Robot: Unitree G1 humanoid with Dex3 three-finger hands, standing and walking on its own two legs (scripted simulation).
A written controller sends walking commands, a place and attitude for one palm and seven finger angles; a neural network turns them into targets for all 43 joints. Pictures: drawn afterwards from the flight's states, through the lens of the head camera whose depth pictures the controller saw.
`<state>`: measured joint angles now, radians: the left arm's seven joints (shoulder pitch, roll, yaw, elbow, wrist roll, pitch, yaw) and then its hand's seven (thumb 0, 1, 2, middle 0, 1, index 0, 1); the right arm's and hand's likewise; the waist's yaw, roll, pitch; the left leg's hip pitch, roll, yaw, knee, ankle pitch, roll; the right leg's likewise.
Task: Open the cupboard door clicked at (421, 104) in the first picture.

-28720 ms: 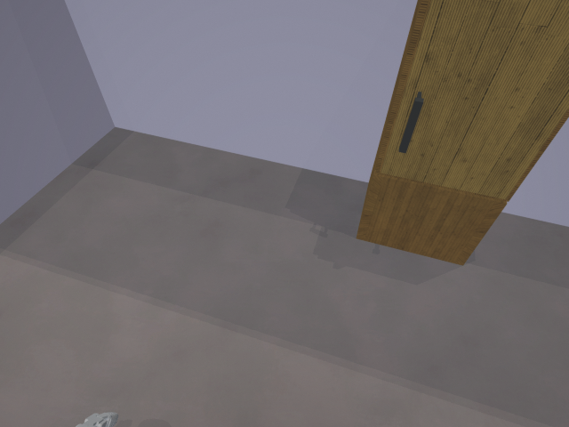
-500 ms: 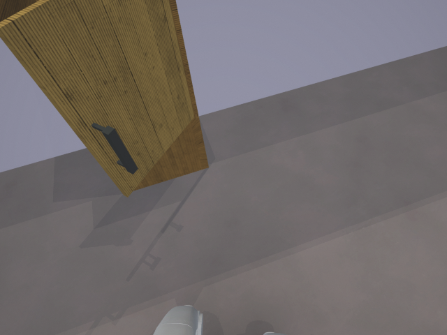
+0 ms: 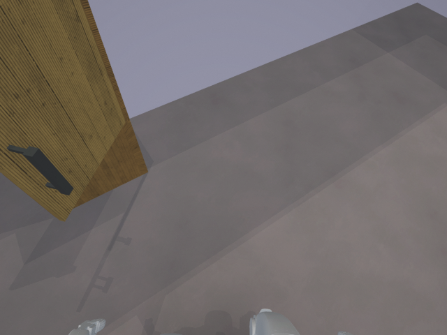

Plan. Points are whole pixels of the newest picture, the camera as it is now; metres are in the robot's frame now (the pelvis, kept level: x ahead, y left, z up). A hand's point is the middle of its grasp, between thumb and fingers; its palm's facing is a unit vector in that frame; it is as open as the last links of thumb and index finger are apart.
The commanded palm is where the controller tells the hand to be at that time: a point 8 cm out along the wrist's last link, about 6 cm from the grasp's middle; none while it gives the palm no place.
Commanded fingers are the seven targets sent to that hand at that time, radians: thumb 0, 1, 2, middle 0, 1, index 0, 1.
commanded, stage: walk to a spot facing it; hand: left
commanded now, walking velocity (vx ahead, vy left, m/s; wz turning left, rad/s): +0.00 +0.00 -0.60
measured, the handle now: (42, 171) +0.42 +0.48 -0.11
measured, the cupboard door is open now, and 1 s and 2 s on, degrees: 42 42 42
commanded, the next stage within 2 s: turn to face it in 1.58 s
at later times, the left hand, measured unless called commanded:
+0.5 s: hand (162, 302) +0.18 +0.14 -0.18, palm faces -0.32 -0.93 -0.18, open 7.3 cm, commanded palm none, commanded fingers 0.00 0.90 0.90 -0.20 -0.30 -0.20 -0.30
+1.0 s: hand (271, 219) +0.39 -0.09 -0.17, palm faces -0.60 -0.77 -0.20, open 7.3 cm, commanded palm none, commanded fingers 0.00 0.90 0.90 -0.20 -0.30 -0.20 -0.30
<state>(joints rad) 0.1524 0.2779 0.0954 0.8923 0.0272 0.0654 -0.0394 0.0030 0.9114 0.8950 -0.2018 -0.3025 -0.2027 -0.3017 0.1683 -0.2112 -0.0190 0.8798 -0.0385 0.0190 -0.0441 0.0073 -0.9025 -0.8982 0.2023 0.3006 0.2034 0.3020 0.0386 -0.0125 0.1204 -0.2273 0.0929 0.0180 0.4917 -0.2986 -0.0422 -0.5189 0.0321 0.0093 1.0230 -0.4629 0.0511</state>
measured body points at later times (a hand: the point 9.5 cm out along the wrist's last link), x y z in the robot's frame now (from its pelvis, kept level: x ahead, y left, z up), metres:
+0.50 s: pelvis +0.06 -0.02 -0.01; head +0.10 -0.02 +0.44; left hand +0.20 +0.19 -0.16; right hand +0.04 -0.30 -0.14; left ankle +0.08 +0.09 -0.74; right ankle -0.01 -0.14 -0.71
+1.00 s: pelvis +0.20 -0.18 -0.01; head +0.24 -0.22 +0.44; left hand +0.42 -0.05 -0.15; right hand +0.06 -0.38 -0.16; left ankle +0.26 -0.02 -0.65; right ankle +0.17 -0.24 -0.74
